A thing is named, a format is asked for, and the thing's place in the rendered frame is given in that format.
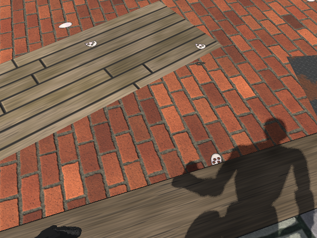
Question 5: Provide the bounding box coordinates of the robot left hand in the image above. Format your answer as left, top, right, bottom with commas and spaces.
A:
35, 225, 82, 238

